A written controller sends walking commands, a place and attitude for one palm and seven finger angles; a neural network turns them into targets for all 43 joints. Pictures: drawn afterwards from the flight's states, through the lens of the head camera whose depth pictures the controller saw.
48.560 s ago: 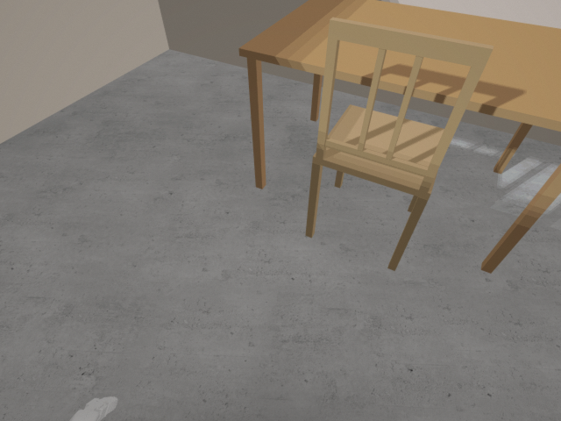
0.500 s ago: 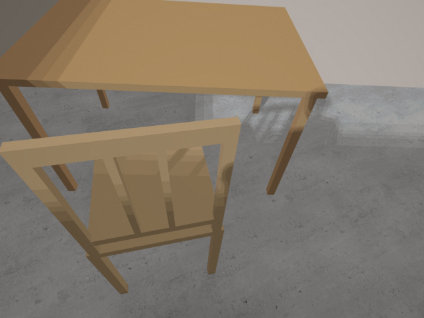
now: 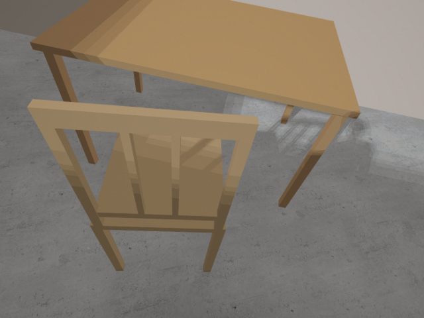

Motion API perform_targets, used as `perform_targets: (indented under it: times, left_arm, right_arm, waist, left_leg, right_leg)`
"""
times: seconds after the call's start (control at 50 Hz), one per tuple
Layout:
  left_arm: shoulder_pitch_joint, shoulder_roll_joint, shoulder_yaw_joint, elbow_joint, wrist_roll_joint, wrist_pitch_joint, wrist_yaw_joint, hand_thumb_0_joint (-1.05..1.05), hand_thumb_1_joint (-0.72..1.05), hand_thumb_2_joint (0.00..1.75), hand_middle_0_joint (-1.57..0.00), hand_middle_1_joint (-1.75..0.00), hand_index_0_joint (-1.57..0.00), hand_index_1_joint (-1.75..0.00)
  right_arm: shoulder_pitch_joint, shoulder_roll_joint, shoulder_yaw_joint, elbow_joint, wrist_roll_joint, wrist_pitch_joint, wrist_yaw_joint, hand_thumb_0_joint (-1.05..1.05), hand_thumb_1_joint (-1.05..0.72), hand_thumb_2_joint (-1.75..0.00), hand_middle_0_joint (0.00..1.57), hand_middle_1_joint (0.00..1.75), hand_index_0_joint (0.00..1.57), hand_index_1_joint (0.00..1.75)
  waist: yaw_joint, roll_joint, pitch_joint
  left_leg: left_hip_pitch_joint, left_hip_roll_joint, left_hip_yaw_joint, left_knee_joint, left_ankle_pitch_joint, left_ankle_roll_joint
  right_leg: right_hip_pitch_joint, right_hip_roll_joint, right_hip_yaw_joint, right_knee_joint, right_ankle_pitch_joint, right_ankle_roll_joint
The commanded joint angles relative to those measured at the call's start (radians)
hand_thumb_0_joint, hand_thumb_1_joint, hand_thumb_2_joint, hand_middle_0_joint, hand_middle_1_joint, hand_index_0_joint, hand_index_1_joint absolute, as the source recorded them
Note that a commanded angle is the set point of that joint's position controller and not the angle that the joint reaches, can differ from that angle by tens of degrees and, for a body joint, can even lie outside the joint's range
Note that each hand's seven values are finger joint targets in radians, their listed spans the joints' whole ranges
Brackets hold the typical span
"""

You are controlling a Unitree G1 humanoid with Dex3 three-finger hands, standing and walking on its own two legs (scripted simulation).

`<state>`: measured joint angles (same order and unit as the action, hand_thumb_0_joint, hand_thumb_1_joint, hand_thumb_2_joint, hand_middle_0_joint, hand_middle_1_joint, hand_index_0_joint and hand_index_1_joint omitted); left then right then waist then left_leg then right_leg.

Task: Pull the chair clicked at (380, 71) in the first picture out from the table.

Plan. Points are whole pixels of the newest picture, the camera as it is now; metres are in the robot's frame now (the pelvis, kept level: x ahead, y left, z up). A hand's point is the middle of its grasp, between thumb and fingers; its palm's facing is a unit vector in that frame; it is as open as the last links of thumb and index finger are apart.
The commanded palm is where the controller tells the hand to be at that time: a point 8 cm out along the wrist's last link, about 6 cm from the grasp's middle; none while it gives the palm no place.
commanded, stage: come to a stop and stand still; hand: left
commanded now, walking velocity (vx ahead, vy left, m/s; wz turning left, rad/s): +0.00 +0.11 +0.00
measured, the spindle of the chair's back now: (135, 178) +0.41 +0.20 -0.05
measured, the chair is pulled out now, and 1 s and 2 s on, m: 0.30 0.30 0.30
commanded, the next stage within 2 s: look again from close up in 0.96 s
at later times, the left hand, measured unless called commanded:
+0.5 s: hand out of the picture +0.01 +0.15 -0.17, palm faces +0.02 -0.98 -0.20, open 7.4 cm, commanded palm none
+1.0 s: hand out of the picture +0.04 +0.19 -0.16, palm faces -0.03 -0.96 -0.27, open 7.4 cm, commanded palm none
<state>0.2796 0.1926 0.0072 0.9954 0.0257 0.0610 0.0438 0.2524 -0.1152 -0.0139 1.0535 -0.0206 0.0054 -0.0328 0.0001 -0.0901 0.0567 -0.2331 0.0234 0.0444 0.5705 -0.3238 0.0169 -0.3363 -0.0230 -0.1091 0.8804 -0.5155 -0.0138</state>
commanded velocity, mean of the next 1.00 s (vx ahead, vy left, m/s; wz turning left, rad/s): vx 0.01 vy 0.05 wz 0.00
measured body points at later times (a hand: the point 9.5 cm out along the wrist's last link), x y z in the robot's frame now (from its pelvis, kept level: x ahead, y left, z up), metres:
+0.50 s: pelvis -0.01 -0.03 +0.00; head +0.02 -0.02 +0.45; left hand +0.01 +0.20 -0.16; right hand +0.01 -0.26 -0.15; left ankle -0.01 +0.11 -0.73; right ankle -0.01 -0.17 -0.73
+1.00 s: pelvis +0.00 -0.01 +0.00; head +0.02 -0.03 +0.45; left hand +0.04 +0.24 -0.14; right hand +0.02 -0.24 -0.16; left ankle -0.01 +0.11 -0.73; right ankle -0.01 -0.17 -0.73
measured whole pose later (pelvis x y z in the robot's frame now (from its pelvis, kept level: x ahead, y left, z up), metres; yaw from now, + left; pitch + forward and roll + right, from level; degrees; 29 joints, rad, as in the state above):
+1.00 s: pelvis +0.00 -0.01 +0.00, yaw -1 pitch -1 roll +1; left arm 0.25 0.20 0.00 1.02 0.02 0.01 0.03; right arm 0.27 -0.19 0.00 1.01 -0.01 0.00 0.00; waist 0.00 0.01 0.05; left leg -0.21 0.02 0.07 0.52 -0.30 -0.01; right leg -0.23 -0.09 0.01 0.56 -0.31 0.06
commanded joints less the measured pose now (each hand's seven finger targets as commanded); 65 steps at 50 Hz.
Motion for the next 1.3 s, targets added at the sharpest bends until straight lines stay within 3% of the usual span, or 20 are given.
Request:
perform_targets:
  times: [0.0,0.04,0.08,0.1,0.12,0.16,0.2,0.3,0.36,0.46,0.48,0.5,0.52,0.54,0.6,0.64,0.7,0.82,1.06,1.28]
  left_arm:
    - [0.102,0.033,0.006,-0.017,-0.017,-0.048,-0.005,0.00,0.90,0.90,-0.20,-0.30,-0.20,-0.30]
    - [0.118,0.039,0.005,0.009,-0.012,-0.065,-0.005,0.00,0.90,0.90,-0.20,-0.30,-0.20,-0.30]
    - [0.083,0.091,0.009,-0.002,-0.010,-0.075,-0.007,0.00,0.90,0.90,-0.20,-0.30,-0.20,-0.30]
    - [0.057,0.109,0.009,-0.010,-0.007,-0.072,-0.011,0.00,0.90,0.90,-0.20,-0.30,-0.20,-0.30]
    - [0.035,0.114,0.010,-0.020,-0.005,-0.064,-0.013,0.00,0.90,0.90,-0.20,-0.30,-0.20,-0.30]
    - [0.035,0.127,0.019,-0.013,-0.005,-0.062,-0.011,0.00,0.90,0.90,-0.20,-0.30,-0.20,-0.30]
    - [0.037,0.136,0.020,-0.012,-0.005,-0.061,-0.011,0.00,0.90,0.90,-0.20,-0.30,-0.20,-0.30]
    - [0.055,0.145,0.031,-0.016,-0.007,-0.063,-0.007,0.00,0.90,0.90,-0.20,-0.30,-0.20,-0.30]
    - [0.057,0.121,0.027,-0.019,-0.009,-0.063,-0.004,0.00,0.90,0.90,-0.20,-0.30,-0.20,-0.30]
    - [0.067,0.085,0.016,-0.009,-0.011,-0.063,0.000,0.00,0.90,0.90,-0.20,-0.30,-0.20,-0.30]
    - [0.143,0.121,0.028,0.061,-0.010,-0.092,0.031,0.00,0.90,0.90,-0.20,-0.30,-0.20,-0.30]
    - [0.066,0.191,0.036,-0.002,-0.009,-0.102,0.020,0.00,0.90,0.90,-0.20,-0.30,-0.20,-0.30]
    - [0.010,0.202,0.038,-0.029,-0.006,-0.097,0.007,0.00,0.90,0.90,-0.20,-0.30,-0.20,-0.30]
    - [-0.020,0.169,0.037,-0.030,-0.003,-0.093,0.006,0.00,0.90,0.90,-0.20,-0.30,-0.20,-0.30]
    - [-0.001,0.100,0.021,-0.035,-0.005,-0.070,-0.001,0.00,0.90,0.90,-0.20,-0.30,-0.20,-0.30]
    - [0.024,0.087,0.016,-0.027,-0.003,-0.066,-0.005,0.00,0.90,0.90,-0.20,-0.30,-0.20,-0.30]
    - [0.011,0.102,0.013,-0.025,-0.006,-0.070,-0.008,0.00,0.90,0.90,-0.20,-0.30,-0.20,-0.30]
    - [0.003,0.119,0.015,-0.027,-0.008,-0.066,-0.011,0.00,0.90,0.90,-0.20,-0.30,-0.20,-0.30]
    - [0.013,0.138,0.016,0.003,-0.009,-0.078,-0.007,0.00,0.90,0.90,-0.20,-0.30,-0.20,-0.30]
    - [0.018,0.128,0.013,0.031,-0.008,-0.079,-0.006,0.00,0.90,0.90,-0.20,-0.30,-0.20,-0.30]
  right_arm:
    - [-0.034,-0.161,-0.020,-0.043,0.000,-0.016,-0.001,0.00,-0.90,-0.90,0.20,0.30,0.20,0.30]
    - [0.007,-0.147,-0.026,-0.031,0.012,-0.007,0.002,0.00,-0.90,-0.90,0.20,0.30,0.20,0.30]
    - [0.035,-0.119,-0.022,-0.038,0.017,-0.005,0.010,0.00,-0.90,-0.90,0.20,0.30,0.20,0.30]
    - [0.048,-0.110,-0.024,-0.034,0.017,-0.005,0.018,0.00,-0.90,-0.90,0.20,0.30,0.20,0.30]
    - [0.043,-0.114,-0.026,-0.029,0.015,-0.004,0.023,0.00,-0.90,-0.90,0.20,0.30,0.20,0.30]
    - [0.020,-0.124,-0.025,-0.030,0.012,0.005,0.020,0.00,-0.90,-0.90,0.20,0.30,0.20,0.30]
    - [0.040,-0.126,-0.022,-0.030,0.012,0.005,0.022,0.00,-0.90,-0.90,0.20,0.30,0.20,0.30]
    - [0.046,-0.129,-0.016,-0.023,0.014,-0.005,0.019,0.00,-0.90,-0.90,0.20,0.30,0.20,0.30]
    - [0.046,-0.138,-0.014,-0.014,0.017,-0.013,0.017,0.00,-0.90,-0.90,0.20,0.30,0.20,0.30]
    - [0.053,-0.139,-0.009,0.000,0.020,-0.024,0.012,0.00,-0.90,-0.90,0.20,0.30,0.20,0.30]
    - [-0.061,-0.192,-0.018,-0.080,0.021,-0.033,0.019,0.00,-0.90,-0.90,0.20,0.30,0.20,0.30]
    - [0.012,-0.136,-0.019,-0.113,0.016,-0.018,0.026,0.00,-0.90,-0.90,0.20,0.30,0.20,0.30]
    - [0.003,-0.128,-0.015,-0.108,0.005,-0.007,0.031,0.00,-0.90,-0.90,0.20,0.30,0.20,0.30]
    - [0.051,-0.137,-0.011,-0.101,0.002,-0.013,0.031,0.00,-0.90,-0.90,0.20,0.30,0.20,0.30]
    - [0.061,-0.185,-0.014,-0.111,0.002,-0.023,0.028,0.00,-0.90,-0.90,0.20,0.30,0.20,0.30]
    - [0.033,-0.195,-0.016,-0.129,0.001,-0.022,0.025,0.00,-0.90,-0.90,0.20,0.30,0.20,0.30]
    - [0.043,-0.186,-0.012,-0.128,0.003,-0.023,0.024,0.00,-0.90,-0.90,0.20,0.30,0.20,0.30]
    - [0.040,-0.193,-0.011,-0.108,0.003,-0.029,0.023,0.00,-0.90,-0.90,0.20,0.30,0.20,0.30]
    - [0.041,-0.182,-0.008,-0.064,0.008,-0.030,0.017,0.00,-0.90,-0.90,0.20,0.30,0.20,0.30]
    - [0.024,-0.160,-0.005,-0.027,0.009,-0.023,0.015,0.00,-0.90,-0.90,0.20,0.30,0.20,0.30]
  waist:
    - [0.038,0.240,-0.015]
    - [0.018,0.128,-0.020]
    - [-0.007,-0.023,-0.028]
    - [-0.019,0.005,-0.023]
    - [-0.021,0.110,0.000]
    - [-0.008,-0.012,0.028]
    - [-0.008,-0.060,0.025]
    - [0.005,-0.036,-0.034]
    - [0.012,0.038,-0.048]
    - [0.017,0.115,-0.050]
    - [0.047,0.117,-0.052]
    - [-0.016,0.095,-0.101]
    - [-0.012,0.127,-0.058]
    - [-0.035,0.115,-0.049]
    - [-0.007,0.248,0.019]
    - [0.015,0.188,0.047]
    - [0.005,0.070,0.030]
    - [0.010,0.123,0.006]
    - [0.002,0.069,-0.070]
    - [0.004,0.076,-0.023]
  left_leg:
    - [0.010,0.184,-0.142,-0.143,0.485,0.112]
    - [0.040,0.115,-0.102,-0.060,0.345,0.051]
    - [-0.002,0.039,-0.032,-0.058,0.125,-0.006]
    - [0.019,0.020,-0.023,-0.076,0.059,-0.014]
    - [0.026,0.020,-0.035,-0.099,0.047,-0.010]
    - [0.021,0.024,-0.011,-0.051,0.044,-0.022]
    - [0.021,0.018,-0.002,-0.047,0.050,-0.023]
    - [0.032,0.027,0.005,-0.053,0.147,-0.027]
    - [0.059,0.058,-0.019,-0.080,0.306,-0.018]
    - [0.069,0.089,-0.046,-0.122,0.400,0.003]
    - [0.006,0.093,-0.019,0.085,0.327,-0.031]
    - [-0.026,0.027,-0.006,0.039,0.016,-0.030]
    - [0.005,0.010,0.014,-0.010,-0.016,-0.031]
    - [0.009,0.034,-0.015,-0.037,0.051,-0.024]
    - [-0.107,0.113,-0.133,-0.178,0.090,0.023]
    - [-0.150,0.114,-0.147,-0.212,0.001,0.035]
    - [-0.088,0.072,-0.095,-0.173,0.034,0.018]
    - [-0.035,0.082,-0.087,-0.196,0.141,0.020]
    - [0.083,0.072,-0.030,-0.123,0.328,-0.001]
    - [0.081,0.070,-0.017,-0.147,0.267,-0.014]
  right_leg:
    - [0.086,-0.049,0.042,-0.286,0.137,0.034]
    - [0.125,-0.054,0.068,-0.480,0.333,0.030]
    - [0.124,-0.160,0.200,-0.493,0.466,-0.022]
    - [0.079,-0.176,0.191,-0.506,0.391,-0.028]
    - [0.039,-0.154,0.176,-0.501,0.300,-0.016]
    - [0.006,-0.147,0.195,-0.527,0.204,-0.020]
    - [0.014,-0.158,0.204,-0.546,0.203,-0.029]
    - [0.090,-0.172,0.206,-0.501,0.394,-0.044]
    - [0.105,-0.138,0.154,-0.428,0.505,-0.025]
    - [0.121,-0.098,0.123,-0.402,0.450,-0.004]
    - [0.136,-0.160,0.207,-0.454,0.760,-0.005]
    - [0.134,-0.221,0.251,-0.463,0.541,-0.046]
    - [0.072,-0.212,0.247,-0.457,0.398,-0.063]
    - [0.033,-0.159,0.189,-0.434,0.258,-0.051]
    - [0.081,-0.033,0.069,-0.346,0.138,-0.001]
    - [0.095,-0.027,0.068,-0.348,0.153,0.000]
    - [0.073,-0.061,0.122,-0.394,0.211,-0.005]
    - [0.087,-0.061,0.111,-0.383,0.283,0.009]
    - [0.116,-0.094,0.134,-0.396,0.498,0.008]
    - [0.104,-0.095,0.145,-0.442,0.471,0.003]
